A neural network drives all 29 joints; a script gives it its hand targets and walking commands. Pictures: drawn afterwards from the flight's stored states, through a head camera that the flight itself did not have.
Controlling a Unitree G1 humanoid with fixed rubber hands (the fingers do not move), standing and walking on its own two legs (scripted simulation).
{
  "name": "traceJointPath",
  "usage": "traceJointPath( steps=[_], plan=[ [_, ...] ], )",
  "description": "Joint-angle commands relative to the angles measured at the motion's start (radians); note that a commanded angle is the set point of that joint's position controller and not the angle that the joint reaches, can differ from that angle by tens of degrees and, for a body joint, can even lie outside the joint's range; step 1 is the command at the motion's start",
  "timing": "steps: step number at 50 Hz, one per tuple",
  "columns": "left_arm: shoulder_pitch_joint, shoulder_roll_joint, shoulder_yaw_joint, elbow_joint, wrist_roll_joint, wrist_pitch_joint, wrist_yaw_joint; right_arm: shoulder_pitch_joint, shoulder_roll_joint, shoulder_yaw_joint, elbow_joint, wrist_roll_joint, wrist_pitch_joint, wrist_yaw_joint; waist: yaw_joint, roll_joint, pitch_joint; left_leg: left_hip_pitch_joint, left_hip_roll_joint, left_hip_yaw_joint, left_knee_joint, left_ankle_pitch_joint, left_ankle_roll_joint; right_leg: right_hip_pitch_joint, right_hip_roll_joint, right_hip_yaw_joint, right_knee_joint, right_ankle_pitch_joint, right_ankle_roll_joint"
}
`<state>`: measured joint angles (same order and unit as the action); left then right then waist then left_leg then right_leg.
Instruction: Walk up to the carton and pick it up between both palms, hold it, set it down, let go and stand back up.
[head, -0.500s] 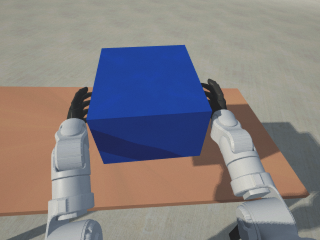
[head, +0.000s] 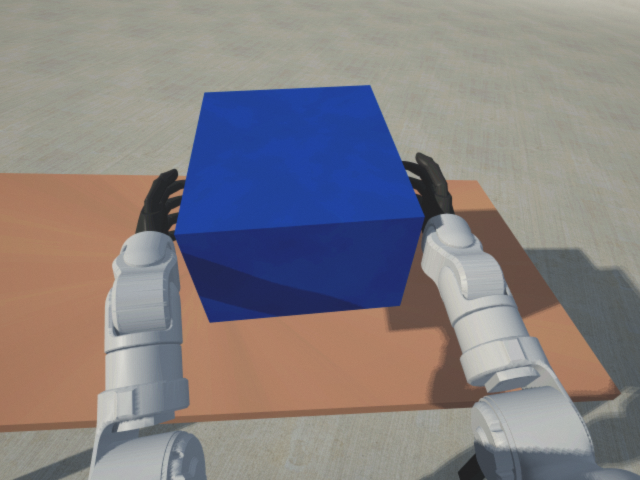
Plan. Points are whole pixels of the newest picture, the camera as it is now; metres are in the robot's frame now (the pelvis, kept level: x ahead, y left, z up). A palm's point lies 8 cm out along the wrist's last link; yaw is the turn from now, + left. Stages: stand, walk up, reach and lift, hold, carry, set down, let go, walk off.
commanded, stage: hold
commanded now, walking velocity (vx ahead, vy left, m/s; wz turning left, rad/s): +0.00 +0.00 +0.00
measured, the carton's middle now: (296, 193) +0.45 +0.02 +0.16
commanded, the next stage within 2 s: none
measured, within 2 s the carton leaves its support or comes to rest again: neither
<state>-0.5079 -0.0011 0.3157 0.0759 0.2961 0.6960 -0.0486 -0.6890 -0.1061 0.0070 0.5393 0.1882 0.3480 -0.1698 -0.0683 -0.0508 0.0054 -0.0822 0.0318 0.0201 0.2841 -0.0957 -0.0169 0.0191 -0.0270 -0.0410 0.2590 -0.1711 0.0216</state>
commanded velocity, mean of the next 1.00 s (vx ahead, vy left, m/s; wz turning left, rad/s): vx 0.00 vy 0.00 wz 0.00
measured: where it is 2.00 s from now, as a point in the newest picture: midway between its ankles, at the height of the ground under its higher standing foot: outside the picture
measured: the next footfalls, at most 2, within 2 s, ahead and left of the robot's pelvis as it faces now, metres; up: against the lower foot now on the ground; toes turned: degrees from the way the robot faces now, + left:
none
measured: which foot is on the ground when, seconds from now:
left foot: down 0.00-1.00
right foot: down 0.00-1.00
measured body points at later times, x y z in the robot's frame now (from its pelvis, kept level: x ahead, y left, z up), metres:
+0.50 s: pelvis +0.00 +0.00 +0.00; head -0.04 +0.02 +0.45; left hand +0.36 +0.18 +0.16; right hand +0.38 -0.16 +0.18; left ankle +0.05 +0.13 -0.75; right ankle -0.01 -0.13 -0.75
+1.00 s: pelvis +0.00 +0.00 +0.00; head -0.03 +0.03 +0.45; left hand +0.36 +0.19 +0.16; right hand +0.38 -0.15 +0.18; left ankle +0.05 +0.13 -0.75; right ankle -0.01 -0.13 -0.75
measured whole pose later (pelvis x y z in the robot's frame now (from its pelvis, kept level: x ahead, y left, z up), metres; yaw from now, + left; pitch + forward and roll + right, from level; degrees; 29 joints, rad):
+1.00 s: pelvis +0.00 +0.00 +0.00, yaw +0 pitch -6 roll -1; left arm -0.50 0.00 0.31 0.06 0.28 0.69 -0.05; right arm -0.67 -0.11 0.02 0.51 0.19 0.34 -0.18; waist -0.07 -0.06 0.02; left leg -0.09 0.03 0.02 0.29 -0.09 -0.02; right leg 0.01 -0.02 -0.04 0.26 -0.17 0.02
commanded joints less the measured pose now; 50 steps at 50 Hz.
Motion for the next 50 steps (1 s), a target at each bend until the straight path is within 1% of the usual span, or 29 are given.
traceJointPath(
  steps=[1, 4, 6, 8, 9, 12, 16, 18, 19, 20, 23, 24, 26, 28, 29, 30, 31, 34, 36, 37, 38, 39, 41, 42, 43, 45, 48, 49, 50],
  plan=[
    [-0.676, -0.438, -0.496, -0.179, -0.193, -0.091, -0.148, -0.648, 0.553, 0.331, -0.373, 0.103, -0.078, 0.116, 0.000, 0.059, -0.426, 0.278, -0.072, 0.022, 0.040, 0.240, -0.017, -0.048, 0.080, -0.040, -0.029, 0.212, 0.018],
    [-0.634, -0.449, -0.539, -0.248, -0.209, -0.089, -0.142, -0.627, 0.556, 0.361, -0.455, 0.118, -0.087, 0.114, -0.007, 0.074, -0.477, 0.309, -0.071, 0.019, 0.061, 0.305, -0.023, -0.027, 0.089, -0.042, -0.016, 0.276, 0.016],
    [-0.678, -0.426, -0.519, -0.223, -0.216, -0.097, -0.142, -0.620, 0.549, 0.341, -0.408, 0.105, -0.070, 0.113, -0.005, 0.058, -0.431, 0.279, -0.073, 0.024, 0.048, 0.246, -0.016, -0.052, 0.080, -0.034, -0.025, 0.224, 0.018],
    [-0.655, -0.427, -0.524, -0.234, -0.212, -0.093, -0.145, -0.604, 0.555, 0.352, -0.412, 0.107, -0.070, 0.113, -0.005, 0.061, -0.450, 0.278, -0.075, 0.023, 0.045, 0.241, -0.015, -0.040, 0.079, -0.031, -0.017, 0.238, 0.023],
    [-0.695, -0.414, -0.504, -0.212, -0.206, -0.090, -0.147, -0.655, 0.558, 0.349, -0.415, 0.100, -0.069, 0.113, 0.012, 0.061, -0.434, 0.250, -0.079, 0.027, 0.031, 0.189, -0.008, -0.045, 0.074, -0.033, -0.026, 0.195, 0.024],
    [-0.685, -0.453, -0.567, -0.288, -0.239, -0.097, -0.134, -0.653, 0.573, 0.375, -0.483, 0.117, -0.083, 0.107, -0.006, 0.090, -0.509, 0.289, -0.075, 0.022, 0.054, 0.265, -0.021, -0.032, 0.078, -0.035, -0.011, 0.261, 0.018],
    [-0.680, -0.441, -0.561, -0.264, -0.224, -0.087, -0.128, -0.603, 0.545, 0.338, -0.411, 0.112, -0.061, 0.113, -0.025, 0.103, -0.442, 0.292, -0.069, 0.016, 0.034, 0.205, -0.028, -0.077, 0.080, -0.038, -0.027, 0.180, 0.011],
    [-0.672, -0.420, -0.504, -0.159, -0.197, -0.072, -0.141, -0.624, 0.535, 0.306, -0.357, 0.076, -0.051, 0.122, -0.008, 0.064, -0.368, 0.236, -0.070, 0.026, -0.002, 0.081, -0.006, -0.097, 0.067, -0.037, -0.048, 0.080, 0.015],
    [-0.686, -0.426, -0.497, -0.161, -0.195, -0.074, -0.144, -0.607, 0.542, 0.294, -0.321, 0.068, -0.048, 0.128, -0.012, 0.060, -0.355, 0.233, -0.064, 0.025, -0.015, 0.068, -0.002, -0.098, 0.066, -0.033, -0.047, 0.067, 0.013],
    [-0.691, -0.430, -0.496, -0.156, -0.195, -0.073, -0.148, -0.617, 0.541, 0.298, -0.318, 0.067, -0.052, 0.133, -0.008, 0.058, -0.367, 0.237, -0.066, 0.030, -0.014, 0.070, -0.001, -0.095, 0.064, -0.034, -0.051, 0.063, 0.011],
    [-0.692, -0.446, -0.523, -0.241, -0.219, -0.092, -0.150, -0.613, 0.576, 0.340, -0.400, 0.093, -0.067, 0.120, -0.019, 0.054, -0.476, 0.279, -0.076, 0.024, 0.033, 0.207, -0.009, -0.029, 0.070, -0.031, -0.025, 0.225, 0.026],
    [-0.686, -0.437, -0.510, -0.223, -0.214, -0.094, -0.152, -0.640, 0.579, 0.360, -0.436, 0.108, -0.071, 0.112, 0.000, 0.054, -0.480, 0.269, -0.080, 0.023, 0.046, 0.242, -0.006, -0.009, 0.072, -0.032, -0.016, 0.278, 0.031],
    [-0.675, -0.441, -0.533, -0.213, -0.223, -0.099, -0.150, -0.662, 0.584, 0.370, -0.467, 0.112, -0.077, 0.101, -0.007, 0.062, -0.480, 0.261, -0.085, 0.020, 0.056, 0.249, -0.013, -0.008, 0.073, -0.033, -0.011, 0.292, 0.032],
    [-0.698, -0.435, -0.516, -0.191, -0.206, -0.094, -0.144, -0.681, 0.567, 0.358, -0.428, 0.112, -0.073, 0.108, 0.011, 0.079, -0.449, 0.261, -0.077, 0.021, 0.039, 0.205, -0.013, -0.052, 0.079, -0.039, -0.023, 0.193, 0.021],
    [-0.702, -0.445, -0.528, -0.198, -0.213, -0.094, -0.141, -0.672, 0.560, 0.342, -0.404, 0.105, -0.072, 0.114, -0.003, 0.077, -0.436, 0.264, -0.070, 0.023, 0.028, 0.175, -0.015, -0.075, 0.077, -0.038, -0.032, 0.149, 0.015],
    [-0.692, -0.446, -0.522, -0.192, -0.208, -0.093, -0.139, -0.656, 0.552, 0.336, -0.395, 0.100, -0.073, 0.119, 0.004, 0.078, -0.427, 0.272, -0.065, 0.022, 0.023, 0.170, -0.014, -0.092, 0.081, -0.041, -0.035, 0.128, 0.009],
    [-0.680, -0.440, -0.498, -0.167, -0.187, -0.085, -0.140, -0.622, 0.533, 0.309, -0.329, 0.090, -0.061, 0.124, 0.000, 0.088, -0.374, 0.263, -0.061, 0.022, 0.007, 0.136, -0.015, -0.104, 0.079, -0.041, -0.044, 0.085, 0.002],
    [-0.664, -0.442, -0.488, -0.182, -0.187, -0.074, -0.149, -0.621, 0.548, 0.330, -0.356, 0.090, -0.060, 0.124, 0.007, 0.057, -0.399, 0.269, -0.068, 0.028, 0.018, 0.185, -0.006, -0.069, 0.079, -0.036, -0.036, 0.160, 0.013],
    [-0.707, -0.424, -0.490, -0.206, -0.202, -0.083, -0.158, -0.618, 0.569, 0.333, -0.357, 0.089, -0.056, 0.113, -0.013, 0.045, -0.415, 0.274, -0.075, 0.026, 0.024, 0.182, -0.005, -0.050, 0.064, -0.030, -0.030, 0.214, 0.030],
    [-0.696, -0.436, -0.500, -0.185, -0.203, -0.081, -0.158, -0.654, 0.567, 0.334, -0.388, 0.096, -0.068, 0.113, -0.010, 0.060, -0.436, 0.270, -0.076, 0.026, 0.031, 0.181, -0.007, -0.047, 0.069, -0.037, -0.028, 0.206, 0.028],
    [-0.684, -0.446, -0.515, -0.221, -0.214, -0.088, -0.155, -0.622, 0.566, 0.328, -0.389, 0.096, -0.070, 0.111, -0.024, 0.063, -0.451, 0.291, -0.073, 0.021, 0.032, 0.208, -0.015, -0.047, 0.075, -0.039, -0.025, 0.219, 0.024],
    [-0.690, -0.432, -0.514, -0.206, -0.211, -0.090, -0.157, -0.627, 0.560, 0.333, -0.387, 0.096, -0.073, 0.109, -0.019, 0.067, -0.442, 0.285, -0.076, 0.025, 0.037, 0.210, -0.015, -0.049, 0.070, -0.036, -0.029, 0.214, 0.028],
    [-0.712, -0.439, -0.491, -0.149, -0.193, -0.090, -0.157, -0.653, 0.554, 0.298, -0.339, 0.070, -0.071, 0.117, -0.013, 0.074, -0.383, 0.247, -0.071, 0.025, 0.012, 0.128, -0.010, -0.076, 0.068, -0.043, -0.041, 0.111, 0.020],
    [-0.710, -0.442, -0.495, -0.185, -0.193, -0.094, -0.153, -0.613, 0.563, 0.302, -0.319, 0.072, -0.071, 0.124, -0.015, 0.076, -0.392, 0.259, -0.066, 0.023, 0.012, 0.159, -0.010, -0.073, 0.073, -0.045, -0.034, 0.134, 0.019],
    [-0.701, -0.456, -0.516, -0.209, -0.204, -0.096, -0.148, -0.644, 0.569, 0.327, -0.386, 0.086, -0.085, 0.126, -0.005, 0.084, -0.446, 0.275, -0.066, 0.021, 0.028, 0.206, -0.016, -0.059, 0.079, -0.047, -0.029, 0.172, 0.016],
    [-0.731, -0.448, -0.523, -0.194, -0.208, -0.099, -0.144, -0.683, 0.561, 0.323, -0.391, 0.091, -0.087, 0.124, -0.006, 0.093, -0.461, 0.277, -0.071, 0.022, 0.031, 0.189, -0.019, -0.066, 0.073, -0.044, -0.032, 0.159, 0.016],
    [-0.650, -0.446, -0.514, -0.183, -0.198, -0.093, -0.142, -0.659, 0.565, 0.351, -0.426, 0.099, -0.090, 0.115, 0.006, 0.065, -0.456, 0.277, -0.072, 0.025, 0.046, 0.242, -0.008, -0.038, 0.082, -0.045, -0.025, 0.220, 0.019],
    [-0.666, -0.442, -0.525, -0.199, -0.210, -0.093, -0.143, -0.675, 0.565, 0.351, -0.444, 0.097, -0.090, 0.110, -0.003, 0.055, -0.475, 0.280, -0.071, 0.024, 0.048, 0.238, -0.009, -0.036, 0.080, -0.040, -0.023, 0.229, 0.023],
    [-0.693, -0.434, -0.517, -0.206, -0.206, -0.099, -0.143, -0.649, 0.555, 0.333, -0.395, 0.094, -0.081, 0.111, -0.011, 0.070, -0.455, 0.271, -0.072, 0.025, 0.035, 0.201, -0.012, -0.047, 0.075, -0.038, -0.025, 0.187, 0.022]
  ],
)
